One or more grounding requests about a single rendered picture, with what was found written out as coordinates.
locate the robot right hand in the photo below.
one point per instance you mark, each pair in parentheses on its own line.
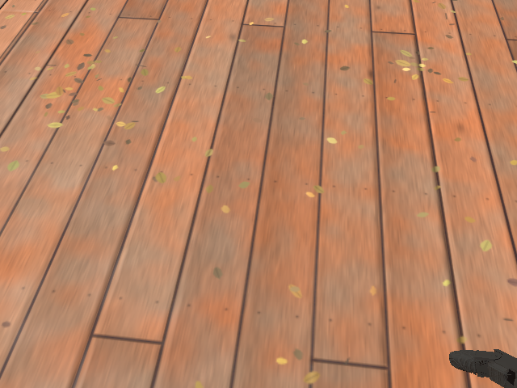
(499,366)

